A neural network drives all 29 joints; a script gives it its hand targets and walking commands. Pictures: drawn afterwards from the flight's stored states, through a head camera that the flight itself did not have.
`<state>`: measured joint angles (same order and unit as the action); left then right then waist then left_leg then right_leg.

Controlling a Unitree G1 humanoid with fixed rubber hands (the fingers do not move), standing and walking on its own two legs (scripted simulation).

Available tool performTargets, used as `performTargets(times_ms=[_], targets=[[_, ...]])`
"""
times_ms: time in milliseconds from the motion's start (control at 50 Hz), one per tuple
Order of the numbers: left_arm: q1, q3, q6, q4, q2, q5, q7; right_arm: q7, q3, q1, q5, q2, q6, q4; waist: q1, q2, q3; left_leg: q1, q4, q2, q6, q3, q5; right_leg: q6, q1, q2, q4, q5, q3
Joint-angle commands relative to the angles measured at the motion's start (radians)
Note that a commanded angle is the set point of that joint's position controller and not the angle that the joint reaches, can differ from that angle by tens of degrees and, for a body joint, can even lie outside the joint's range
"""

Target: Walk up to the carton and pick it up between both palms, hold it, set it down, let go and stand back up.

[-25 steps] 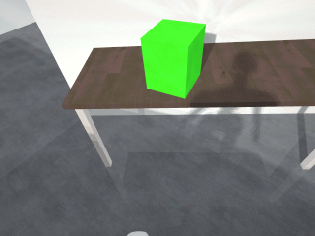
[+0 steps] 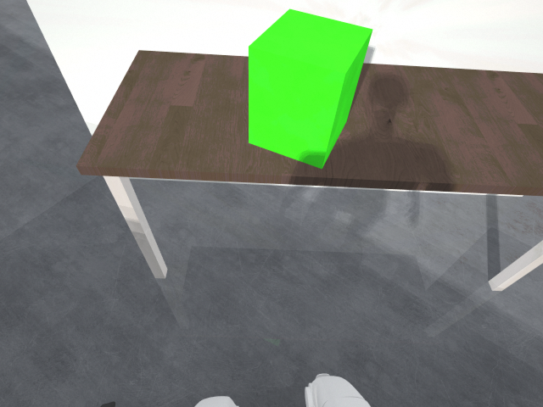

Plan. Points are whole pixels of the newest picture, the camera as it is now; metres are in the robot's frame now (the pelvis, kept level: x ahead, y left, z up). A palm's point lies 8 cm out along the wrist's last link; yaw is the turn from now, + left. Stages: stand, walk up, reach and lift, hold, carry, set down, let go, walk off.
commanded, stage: walk up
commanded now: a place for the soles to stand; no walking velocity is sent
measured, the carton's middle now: (306, 90) +0.77 -0.06 +0.03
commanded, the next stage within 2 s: none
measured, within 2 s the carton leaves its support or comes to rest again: neither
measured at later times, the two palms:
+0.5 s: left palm out of the picture +0.08 +0.30 -0.11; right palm out of the picture +0.01 -0.28 -0.13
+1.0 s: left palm out of the picture +0.08 +0.30 -0.12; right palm out of the picture +0.04 -0.28 -0.12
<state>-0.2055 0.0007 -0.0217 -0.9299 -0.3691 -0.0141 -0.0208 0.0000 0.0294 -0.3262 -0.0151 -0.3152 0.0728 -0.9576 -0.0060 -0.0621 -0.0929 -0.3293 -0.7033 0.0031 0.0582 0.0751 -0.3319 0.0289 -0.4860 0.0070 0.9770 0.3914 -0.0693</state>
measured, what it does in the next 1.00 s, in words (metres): steps on the spot: right foot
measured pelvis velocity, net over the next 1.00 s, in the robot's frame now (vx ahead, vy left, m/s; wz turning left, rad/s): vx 0.00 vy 0.01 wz -0.03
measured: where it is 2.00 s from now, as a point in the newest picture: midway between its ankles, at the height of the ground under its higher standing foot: (276, 394)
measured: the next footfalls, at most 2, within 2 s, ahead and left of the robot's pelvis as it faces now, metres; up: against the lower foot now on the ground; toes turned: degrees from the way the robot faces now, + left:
right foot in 0.08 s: +0.08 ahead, -0.14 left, +0.00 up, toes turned +1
left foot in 1.56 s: +0.22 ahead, +0.10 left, +0.00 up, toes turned -1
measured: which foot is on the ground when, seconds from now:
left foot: down 0.00-1.00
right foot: up 0.00-0.06, down 0.08-1.00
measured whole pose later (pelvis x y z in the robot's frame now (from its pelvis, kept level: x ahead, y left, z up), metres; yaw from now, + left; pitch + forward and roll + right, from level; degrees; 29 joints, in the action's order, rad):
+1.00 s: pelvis +0.00 +0.01 +0.00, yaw -2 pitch -3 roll -1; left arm -0.17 0.00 -0.02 -1.00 -0.35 -0.01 -0.01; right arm 0.00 0.03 -0.24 -0.01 -0.32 0.02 -0.96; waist -0.01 0.01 -0.11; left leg -0.32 -0.75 -0.01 0.03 0.02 -0.39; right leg -0.01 -0.34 0.00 0.72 0.36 -0.06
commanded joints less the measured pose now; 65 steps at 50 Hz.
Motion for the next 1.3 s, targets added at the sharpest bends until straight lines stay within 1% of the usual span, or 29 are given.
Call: performTargets(times_ms=[0,40,60,80,100,160,240,280,300,320,380,440,500,580,760,920,940,960,1000,1020,1060,1100,1140,1160,1180,1200,1220,1240,1280], targets=[[-0.096,-0.086,-0.021,0.005,-0.176,0.017,0.042,0.022,0.073,0.138,-0.011,-0.291,-0.024,0.136,0.036,0.258,0.094,-0.025,0.165,-0.240,0.146,-0.190,0.248,0.003,0.248,0.000,-0.281,-0.053,0.117],[-0.122,-0.091,-0.039,-0.014,-0.182,0.001,0.049,0.020,0.053,0.128,-0.003,-0.224,-0.036,0.123,0.050,0.161,0.077,-0.172,0.035,-0.204,0.079,-0.173,0.067,0.024,0.393,0.034,-0.494,-0.077,-0.028],[-0.099,-0.107,-0.050,-0.005,-0.260,-0.018,0.051,0.017,0.037,0.088,0.005,-0.167,-0.039,0.126,0.028,-0.067,0.024,-0.289,-0.149,-0.081,0.016,-0.077,-0.101,0.084,0.371,0.218,-0.642,-0.004,-0.388],[-0.054,-0.117,-0.053,0.003,-0.322,-0.007,0.047,0.023,0.052,0.111,-0.001,-0.202,-0.052,0.121,0.020,-0.085,-0.028,-0.283,-0.220,-0.031,-0.009,-0.076,-0.221,0.165,0.228,0.345,-0.752,0.202,-0.593],[0.010,-0.127,-0.048,0.014,-0.362,-0.006,0.049,0.029,0.079,0.143,-0.005,-0.275,-0.058,0.111,0.032,-0.091,-0.064,-0.231,-0.275,-0.062,-0.012,-0.131,-0.255,0.234,0.136,0.379,-0.754,0.278,-0.626],[0.101,-0.101,-0.044,0.022,-0.281,-0.007,0.042,0.007,0.082,0.073,-0.002,-0.264,-0.049,0.062,-0.010,-0.110,-0.081,-0.066,-0.147,-0.083,-0.023,-0.116,-0.168,0.166,0.026,0.242,-0.728,0.251,-0.400],[0.127,-0.084,-0.035,0.035,-0.242,-0.004,0.031,0.008,0.087,0.002,-0.009,-0.243,-0.028,0.022,-0.040,-0.115,0.020,0.150,0.155,-0.047,-0.015,-0.085,-0.062,0.108,0.017,0.158,-0.562,0.083,-0.222],[0.101,-0.067,-0.033,0.030,-0.177,0.009,0.030,0.018,0.093,0.001,-0.023,-0.271,-0.014,0.026,-0.035,-0.010,0.109,0.189,0.274,-0.139,0.020,-0.263,-0.008,0.050,0.049,0.090,-0.388,-0.118,-0.137],[0.093,-0.061,-0.031,0.021,-0.155,0.012,0.029,0.019,0.095,0.072,-0.013,-0.319,-0.009,0.035,-0.005,0.062,0.081,0.107,0.346,-0.220,0.069,-0.409,-0.108,0.023,0.068,0.011,-0.315,-0.077,-0.043],[0.073,-0.064,-0.029,-0.003,-0.177,0.009,0.033,0.014,0.095,0.129,-0.007,-0.324,-0.011,0.045,0.014,0.064,0.087,0.043,0.354,-0.262,0.107,-0.425,-0.168,0.007,0.148,-0.007,-0.288,-0.022,0.021],[0.045,-0.062,-0.039,-0.013,-0.178,0.008,0.031,0.012,0.070,0.168,-0.008,-0.277,-0.022,0.048,0.032,0.102,0.071,-0.049,0.249,-0.166,0.049,-0.245,-0.056,0.038,0.261,0.029,-0.398,-0.117,-0.032],[0.068,-0.076,-0.051,-0.013,-0.254,0.005,0.036,0.010,0.060,0.133,0.002,-0.226,-0.030,0.051,-0.006,-0.007,0.116,0.015,0.084,-0.061,-0.004,-0.135,0.034,0.102,0.231,0.172,-0.504,-0.194,-0.251],[0.122,-0.068,-0.044,0.008,-0.225,0.010,0.042,0.012,0.065,0.095,-0.002,-0.259,-0.019,0.032,-0.026,0.023,0.144,0.142,0.188,-0.113,0.018,-0.195,0.161,0.071,0.171,0.112,-0.426,-0.297,-0.131],[0.070,-0.059,-0.035,-0.010,-0.186,0.015,0.038,0.014,0.064,0.161,-0.002,-0.288,-0.015,0.037,0.014,0.123,0.130,0.042,0.254,-0.200,0.071,-0.270,0.123,0.029,0.239,0.035,-0.324,-0.247,-0.001],[0.089,-0.069,-0.041,-0.017,-0.228,0.006,0.036,0.008,0.058,0.173,0.002,-0.258,-0.031,0.038,-0.003,0.087,0.139,0.071,0.180,-0.113,0.018,-0.186,0.084,0.057,0.205,0.094,-0.437,-0.226,-0.125],[0.075,-0.064,-0.032,-0.028,-0.207,0.004,0.031,0.007,0.060,0.211,-0.003,-0.275,-0.035,0.040,0.011,0.117,0.103,-0.008,0.267,-0.144,0.035,-0.227,-0.136,0.043,0.235,0.049,-0.414,-0.136,-0.056],[0.018,-0.097,-0.037,0.012,-0.272,-0.010,0.003,-0.008,0.096,0.152,-0.002,-0.343,-0.014,0.070,-0.006,0.092,0.133,0.038,0.256,-0.164,0.084,-0.298,-0.486,0.081,0.144,0.034,-0.370,0.289,-0.093],[0.027,-0.103,-0.036,0.008,-0.276,-0.017,-0.007,-0.015,0.114,0.095,-0.012,-0.376,-0.011,0.056,-0.032,0.142,0.077,0.102,0.306,-0.198,0.108,-0.384,-0.638,0.070,-0.019,0.021,-0.295,0.391,-0.084],[0.076,-0.102,-0.036,0.042,-0.248,-0.026,-0.012,-0.014,0.143,0.010,-0.013,-0.410,-0.002,0.038,-0.074,0.259,0.032,0.247,0.474,-0.389,0.195,-0.610,-0.703,0.015,-0.240,0.003,-0.015,0.178,0.078],[0.117,-0.104,-0.040,0.058,-0.263,-0.029,-0.010,-0.011,0.145,0.007,-0.012,-0.405,0.006,0.040,-0.088,0.209,0.002,0.306,0.473,-0.421,0.225,-0.659,-0.611,0.005,-0.319,0.035,0.023,0.138,0.040],[0.125,-0.102,-0.053,0.071,-0.261,-0.026,-0.011,-0.011,0.154,0.020,-0.011,-0.404,0.010,0.048,-0.085,0.142,0.000,0.334,0.448,-0.415,0.216,-0.610,-0.459,0.001,-0.312,0.067,-0.043,0.144,0.029],[0.083,-0.104,-0.054,0.056,-0.248,-0.017,-0.022,-0.013,0.153,0.035,-0.017,-0.393,0.005,0.054,-0.078,0.226,0.067,0.319,0.400,-0.338,0.180,-0.446,-0.334,-0.010,-0.187,0.062,-0.172,0.176,0.076],[-0.037,-0.112,-0.064,0.024,-0.235,-0.012,-0.021,-0.021,0.141,0.149,-0.012,-0.365,-0.005,0.099,0.022,0.249,0.116,0.126,0.262,-0.302,0.148,-0.320,-0.194,0.008,0.121,0.035,-0.363,0.020,0.136],[-0.145,-0.126,-0.069,-0.029,-0.248,-0.013,-0.011,-0.027,0.129,0.207,-0.014,-0.314,-0.014,0.113,0.088,0.173,0.138,-0.058,0.095,-0.211,0.097,-0.189,-0.164,0.012,0.382,-0.021,-0.438,-0.020,0.165],[-0.287,-0.147,-0.076,-0.065,-0.285,-0.017,0.006,-0.025,0.107,0.201,-0.016,-0.228,-0.019,0.129,0.161,-0.033,0.220,-0.204,-0.257,-0.106,0.037,-0.077,-0.035,0.025,0.618,0.013,-0.540,0.036,0.018],[-0.336,-0.164,-0.091,-0.050,-0.395,-0.028,0.025,-0.027,0.075,0.206,0.003,-0.146,-0.009,0.156,0.175,-0.313,0.184,-0.508,-0.474,0.065,-0.035,-0.044,-0.252,0.116,0.704,0.289,-0.731,0.166,-0.558],[-0.264,-0.163,-0.086,-0.035,-0.405,-0.009,0.021,-0.013,0.105,0.203,0.003,-0.257,-0.016,0.139,0.130,-0.137,0.134,-0.527,-0.491,0.014,-0.031,-0.179,-0.271,0.211,0.610,0.371,-0.746,0.240,-0.731],[-0.172,-0.153,-0.084,0.008,-0.389,-0.001,0.023,-0.010,0.115,0.207,0.002,-0.306,-0.015,0.129,0.090,-0.016,0.052,-0.489,-0.487,-0.029,-0.025,-0.199,-0.216,0.236,0.481,0.397,-0.761,0.295,-0.694],[-0.101,-0.135,-0.086,0.015,-0.343,0.001,0.025,-0.017,0.113,0.216,-0.002,-0.282,-0.007,0.121,0.046,0.041,-0.111,-0.468,-0.451,-0.093,-0.036,-0.169,-0.128,0.237,0.388,0.349,-0.750,0.136,-0.537]])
